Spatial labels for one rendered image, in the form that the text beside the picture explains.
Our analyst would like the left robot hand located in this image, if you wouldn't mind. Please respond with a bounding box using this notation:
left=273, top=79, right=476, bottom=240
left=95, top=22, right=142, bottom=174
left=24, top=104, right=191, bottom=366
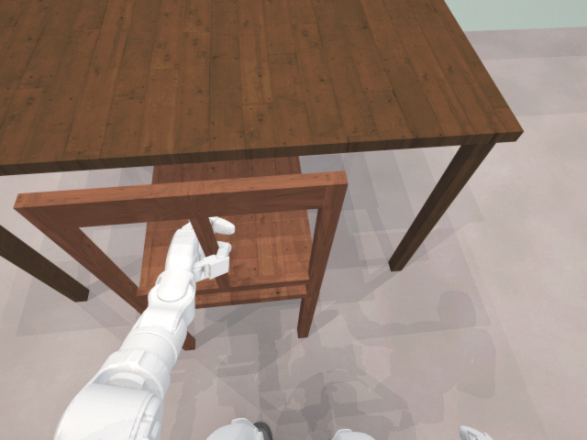
left=165, top=216, right=235, bottom=282

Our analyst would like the left robot shin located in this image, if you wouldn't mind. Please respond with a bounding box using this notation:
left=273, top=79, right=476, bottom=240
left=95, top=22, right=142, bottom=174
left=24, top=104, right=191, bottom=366
left=231, top=418, right=256, bottom=428

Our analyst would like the robot left foot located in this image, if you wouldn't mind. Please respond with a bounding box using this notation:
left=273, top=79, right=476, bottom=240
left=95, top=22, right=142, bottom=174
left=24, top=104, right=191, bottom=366
left=254, top=422, right=272, bottom=440

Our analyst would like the left robot forearm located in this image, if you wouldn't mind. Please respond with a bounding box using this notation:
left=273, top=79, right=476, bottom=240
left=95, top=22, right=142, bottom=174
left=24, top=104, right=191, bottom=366
left=53, top=269, right=196, bottom=440

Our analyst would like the left robot upper arm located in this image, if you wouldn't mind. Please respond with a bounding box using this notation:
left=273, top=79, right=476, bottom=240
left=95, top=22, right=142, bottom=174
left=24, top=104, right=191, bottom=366
left=58, top=383, right=163, bottom=440

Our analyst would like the table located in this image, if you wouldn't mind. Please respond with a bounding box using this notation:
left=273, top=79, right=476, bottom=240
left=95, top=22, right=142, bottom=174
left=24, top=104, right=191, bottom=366
left=0, top=0, right=524, bottom=303

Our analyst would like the chair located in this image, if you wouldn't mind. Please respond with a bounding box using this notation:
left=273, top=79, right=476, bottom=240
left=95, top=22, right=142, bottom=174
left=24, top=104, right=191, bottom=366
left=13, top=156, right=349, bottom=351

